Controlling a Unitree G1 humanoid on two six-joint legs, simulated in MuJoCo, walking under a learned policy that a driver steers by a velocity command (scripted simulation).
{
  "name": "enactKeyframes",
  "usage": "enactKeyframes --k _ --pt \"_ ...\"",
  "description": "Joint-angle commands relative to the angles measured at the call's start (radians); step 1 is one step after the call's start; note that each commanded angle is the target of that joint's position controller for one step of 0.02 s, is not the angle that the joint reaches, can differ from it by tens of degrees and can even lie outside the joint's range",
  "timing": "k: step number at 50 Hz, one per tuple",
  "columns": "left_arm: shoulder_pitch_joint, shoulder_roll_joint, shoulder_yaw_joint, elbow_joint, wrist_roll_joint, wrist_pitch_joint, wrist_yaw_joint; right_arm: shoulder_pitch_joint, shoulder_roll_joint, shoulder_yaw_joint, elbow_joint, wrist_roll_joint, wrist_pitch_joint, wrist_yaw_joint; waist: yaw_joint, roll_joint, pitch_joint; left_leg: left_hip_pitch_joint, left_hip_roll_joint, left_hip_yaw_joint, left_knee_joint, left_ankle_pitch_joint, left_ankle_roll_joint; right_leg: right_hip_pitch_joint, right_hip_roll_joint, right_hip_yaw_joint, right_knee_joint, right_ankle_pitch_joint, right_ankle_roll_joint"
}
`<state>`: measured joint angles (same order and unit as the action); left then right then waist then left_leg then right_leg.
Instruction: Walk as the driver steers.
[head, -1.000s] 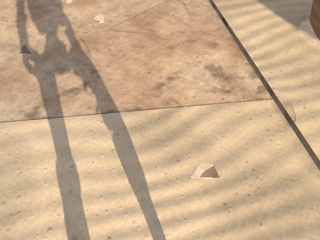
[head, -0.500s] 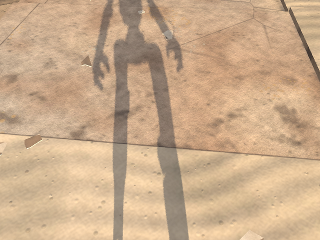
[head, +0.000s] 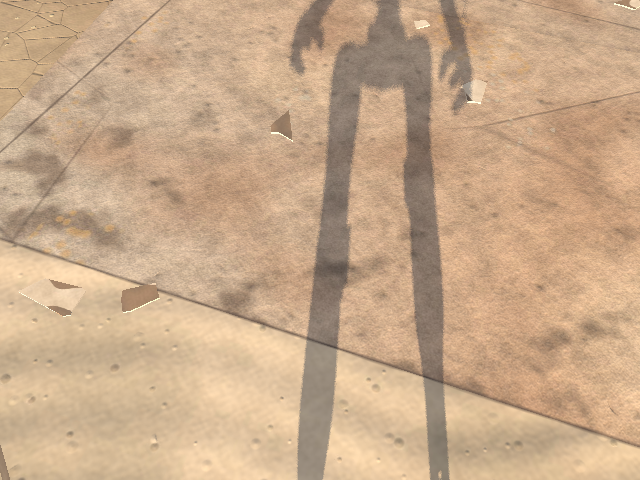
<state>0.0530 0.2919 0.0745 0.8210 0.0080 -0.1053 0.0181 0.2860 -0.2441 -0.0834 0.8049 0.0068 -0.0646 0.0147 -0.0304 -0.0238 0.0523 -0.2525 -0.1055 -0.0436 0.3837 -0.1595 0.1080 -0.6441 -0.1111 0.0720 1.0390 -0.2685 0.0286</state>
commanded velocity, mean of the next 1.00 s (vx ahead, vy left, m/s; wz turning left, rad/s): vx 0.07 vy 0.00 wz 0.51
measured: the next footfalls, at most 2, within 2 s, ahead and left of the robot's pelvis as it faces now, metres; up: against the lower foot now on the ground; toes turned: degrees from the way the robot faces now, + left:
right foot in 0.22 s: +0.30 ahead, -0.12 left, +0.00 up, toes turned +12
left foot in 0.68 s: +0.15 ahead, +0.11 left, +0.00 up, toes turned +22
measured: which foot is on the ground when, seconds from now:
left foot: down 0.00-0.24, up 0.26-0.66, down 0.68-1.00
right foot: up 0.00-0.20, down 0.22-0.68, up 0.70-1.00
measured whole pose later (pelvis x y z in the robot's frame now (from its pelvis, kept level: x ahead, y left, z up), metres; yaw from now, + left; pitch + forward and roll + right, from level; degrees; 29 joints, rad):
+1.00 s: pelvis +0.16 +0.01 -0.01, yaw +30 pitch +2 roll -1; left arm 0.16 0.29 0.07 0.79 0.00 0.03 0.00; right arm 0.16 -0.23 -0.03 0.63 -0.03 0.00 -0.02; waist 0.02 -0.04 0.00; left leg -0.27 -0.05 -0.04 0.49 -0.25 0.05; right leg -0.42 -0.05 0.00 0.76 -0.32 0.06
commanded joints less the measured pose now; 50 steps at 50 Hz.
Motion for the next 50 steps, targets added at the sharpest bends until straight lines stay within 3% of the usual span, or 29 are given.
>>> enactKeyframes --k 1,4,6,9,10,11,12,13,14,15,16,18,19,21,25,30,32,33,34,35,36,37,38,39,40,43,46,48,50 --pt "0.020 0.039 0.008 -0.051 0.010 0.013 0.007 -0.036 -0.180 -0.044 -0.087 0.007 -0.002 -0.029 0.046 0.077 -0.108 -0.004 0.196 -0.133 -0.061 0.646 0.131 0.072 0.062 -0.047 -0.191 0.149 0.028" --pt "-0.058 0.038 0.001 -0.080 -0.002 0.014 -0.006 -0.014 -0.179 -0.044 -0.094 0.012 0.024 -0.042 0.008 0.129 -0.136 0.000 0.176 -0.152 -0.022 0.529 0.075 0.141 0.120 -0.051 -0.391 0.309 0.021" --pt "-0.095 0.053 0.002 -0.101 -0.006 0.017 -0.013 0.000 -0.177 -0.043 -0.093 0.012 0.036 -0.049 -0.006 0.142 -0.136 0.027 0.193 -0.211 0.012 0.442 0.062 0.153 0.137 -0.034 -0.456 0.314 0.021" --pt "-0.063 0.100 0.017 -0.106 -0.001 0.007 -0.019 -0.027 -0.162 -0.039 -0.115 0.009 0.046 -0.060 0.019 0.161 -0.137 0.100 0.212 -0.326 0.104 0.359 0.051 0.180 0.138 0.006 -0.543 0.238 -0.003" --pt "-0.020 0.109 0.021 -0.097 0.004 -0.002 -0.019 -0.057 -0.155 -0.035 -0.129 0.011 0.047 -0.062 0.047 0.164 -0.144 0.103 0.193 -0.340 0.160 0.331 0.036 0.236 0.133 -0.002 -0.602 0.270 -0.021" --pt "0.039 0.129 0.027 -0.090 0.016 -0.011 -0.015 -0.074 -0.132 -0.027 -0.149 0.008 0.046 -0.061 0.076 0.138 -0.185 0.068 0.135 -0.319 0.267 0.283 0.001 0.371 0.082 0.014 -0.657 0.426 -0.054" --pt "0.121 0.181 0.036 -0.090 0.037 -0.009 -0.004 -0.071 -0.079 -0.008 -0.180 -0.010 0.042 -0.059 0.091 0.001 -0.295 -0.073 0.049 -0.222 0.515 0.004 -0.051 0.615 -0.111 0.169 -0.606 0.778 -0.124" --pt "0.148 0.203 0.037 -0.085 0.048 0.009 -0.005 0.156 -0.059 -0.002 -0.179 0.005 0.041 -0.053 -0.012 -0.275 -0.432 -0.307 -0.072 -0.168 0.750 -0.620 -0.102 0.877 -0.361 0.498 -0.596 0.964 -0.341" --pt "0.107 0.146 0.031 -0.104 0.009 0.025 -0.005 0.195 -0.178 -0.022 -0.142 0.012 0.050 -0.047 -0.012 -0.202 -0.427 -0.382 0.029 -0.163 0.885 -0.549 -0.134 0.825 -0.379 0.565 -0.629 0.659 -0.362" --pt "0.074 0.078 0.013 -0.131 0.003 0.038 0.001 0.078 -0.234 -0.041 -0.147 0.017 0.070 -0.050 0.032 -0.114 -0.309 -0.420 0.064 -0.118 0.937 -0.462 -0.159 0.726 -0.294 0.410 -0.647 0.491 -0.312" --pt "0.038 0.061 0.003 -0.135 0.009 0.054 0.004 0.021 -0.226 -0.043 -0.156 0.014 0.092 -0.056 0.030 -0.055 -0.245 -0.418 0.092 -0.085 0.937 -0.392 -0.172 0.615 -0.233 0.310 -0.678 0.347 -0.273" --pt "-0.009 0.084 0.004 -0.136 0.017 0.074 0.012 -0.006 -0.186 -0.037 -0.179 0.013 0.120 -0.057 0.011 -0.084 -0.139 -0.347 0.123 -0.045 0.904 -0.307 -0.177 0.406 -0.157 0.176 -0.753 0.212 -0.250" --pt "-0.011 0.093 0.008 -0.134 0.022 0.077 0.015 0.002 -0.156 -0.030 -0.187 0.015 0.122 -0.056 0.007 -0.103 -0.124 -0.316 0.122 -0.018 0.858 -0.282 -0.175 0.368 -0.126 0.113 -0.776 0.210 -0.246" --pt "0.009 0.102 0.013 -0.127 0.019 0.078 0.020 -0.014 -0.125 -0.020 -0.205 0.015 0.115 -0.057 0.021 -0.111 -0.139 -0.312 0.133 0.008 0.762 -0.264 -0.176 0.405 -0.133 0.057 -0.786 0.269 -0.267" --pt "0.018 0.137 0.027 -0.126 0.011 0.089 0.025 -0.069 -0.118 -0.009 -0.240 0.007 0.106 -0.045 0.041 -0.111 -0.192 -0.251 0.173 0.026 0.584 -0.210 -0.165 0.458 -0.187 0.004 -0.785 0.299 -0.286" --pt "0.025 0.170 0.039 -0.117 -0.009 0.105 0.013 -0.075 -0.138 -0.017 -0.253 0.007 0.112 -0.019 0.040 -0.137 -0.173 -0.130 0.157 0.083 0.370 -0.182 -0.117 0.457 -0.210 -0.057 -0.761 0.204 -0.246" --pt "0.019 0.166 0.039 -0.108 -0.026 0.112 0.011 -0.021 -0.136 -0.025 -0.234 0.004 0.114 -0.010 0.005 -0.122 -0.174 -0.019 0.124 0.119 0.190 -0.091 -0.074 0.432 -0.197 -0.099 -0.688 0.161 -0.190" --pt "0.054 0.139 0.034 -0.091 -0.029 0.117 0.008 0.017 -0.154 -0.036 -0.219 0.001 0.115 -0.013 -0.002 -0.089 -0.169 0.066 0.107 0.101 0.109 -0.047 -0.042 0.376 -0.168 -0.136 -0.614 0.102 -0.132" --pt "0.083 0.084 0.022 -0.086 -0.015 0.121 0.000 0.048 -0.231 -0.059 -0.221 -0.002 0.113 -0.026 0.008 0.109 -0.134 0.165 0.248 -0.130 -0.023 0.108 0.028 0.211 -0.073 -0.232 -0.387 -0.054 -0.037" --pt "0.039 0.062 0.012 -0.151 0.019 0.113 -0.003 0.024 -0.343 -0.076 -0.258 -0.012 0.113 -0.038 0.030 0.365 -0.090 0.208 0.473 -0.473 -0.054 0.305 0.198 -0.085 0.083 -0.244 -0.128 -0.378 0.045" --pt "-0.059 0.107 0.028 -0.172 0.013 0.102 0.004 0.040 -0.313 -0.069 -0.263 -0.044 0.087 -0.031 -0.042 0.252 -0.137 0.132 0.484 -0.488 -0.079 0.261 0.256 -0.094 0.094 -0.066 0.048 -0.383 0.030" --pt "-0.047 0.119 0.036 -0.169 -0.009 0.103 0.007 -0.010 -0.289 -0.058 -0.262 -0.047 0.067 -0.029 -0.001 0.208 -0.123 0.115 0.430 -0.399 -0.077 0.218 0.204 -0.100 0.080 -0.029 0.098 -0.286 0.010" --pt "-0.004 0.122 0.041 -0.142 -0.008 0.108 0.014 -0.075 -0.257 -0.052 -0.269 -0.025 0.058 -0.030 0.035 0.167 -0.117 0.101 0.372 -0.327 -0.060 0.183 0.141 -0.093 0.068 -0.017 0.093 -0.193 0.004" --pt "0.028 0.130 0.046 -0.118 0.001 0.113 0.021 -0.119 -0.215 -0.036 -0.276 -0.008 0.057 -0.033 0.049 0.163 -0.130 0.097 0.348 -0.279 -0.049 0.208 0.108 -0.076 0.064 -0.020 0.098 -0.140 0.011" --pt "0.051 0.126 0.046 -0.109 0.007 0.115 0.020 -0.135 -0.191 -0.024 -0.281 -0.006 0.057 -0.038 0.060 0.169 -0.145 0.071 0.327 -0.244 -0.039 0.272 0.103 -0.028 0.072 -0.032 0.126 -0.099 0.021" --pt "0.067 0.095 0.033 -0.104 -0.006 0.114 0.010 -0.121 -0.154 -0.005 -0.271 -0.018 0.055 -0.044 0.057 0.151 -0.172 0.098 0.301 -0.189 -0.027 0.329 0.105 0.029 0.076 -0.040 0.066 -0.035 0.037" --pt "0.046 0.041 0.004 -0.102 -0.007 0.116 -0.007 -0.122 -0.111 0.014 -0.248 -0.027 0.054 -0.044 0.034 0.167 -0.168 0.099 0.288 -0.142 -0.019 0.268 0.093 0.154 0.044 -0.044 -0.183 -0.014 0.042" --pt "0.042 0.046 -0.001 -0.104 -0.010 0.118 -0.020 -0.106 -0.115 0.017 -0.223 -0.039 0.054 -0.035 0.014 0.180 -0.150 0.058 0.299 -0.143 -0.023 0.210 0.106 0.259 0.049 -0.069 -0.287 -0.054 0.039" --pt "0.046 0.079 0.004 -0.112 -0.018 0.118 -0.024 -0.111 -0.141 0.013 -0.206 -0.037 0.055 -0.026 0.012 0.174 -0.109 0.033 0.314 -0.167 -0.014 0.169 0.113 0.303 0.065 -0.090 -0.371 -0.071 0.025"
